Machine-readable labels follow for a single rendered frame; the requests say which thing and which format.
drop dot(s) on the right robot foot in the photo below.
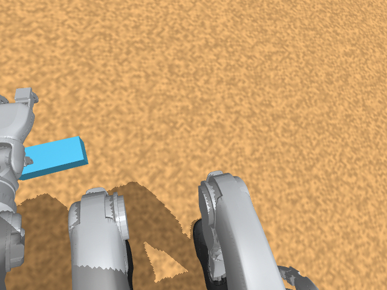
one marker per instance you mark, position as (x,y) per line
(202,254)

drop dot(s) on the left robot arm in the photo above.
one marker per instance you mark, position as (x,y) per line
(12,235)

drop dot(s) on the carton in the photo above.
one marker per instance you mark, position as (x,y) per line
(54,157)

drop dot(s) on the left robot hand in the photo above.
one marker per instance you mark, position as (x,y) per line
(16,119)

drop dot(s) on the right robot hand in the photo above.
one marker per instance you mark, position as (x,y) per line
(293,277)

